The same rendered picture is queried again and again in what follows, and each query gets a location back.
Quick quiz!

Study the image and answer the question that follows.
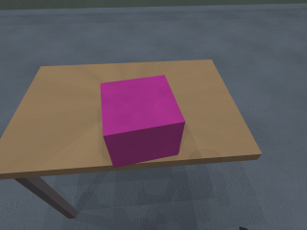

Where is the table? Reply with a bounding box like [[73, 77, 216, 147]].
[[0, 59, 262, 219]]

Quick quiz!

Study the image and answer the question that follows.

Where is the carton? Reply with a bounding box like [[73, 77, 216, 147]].
[[100, 75, 185, 168]]

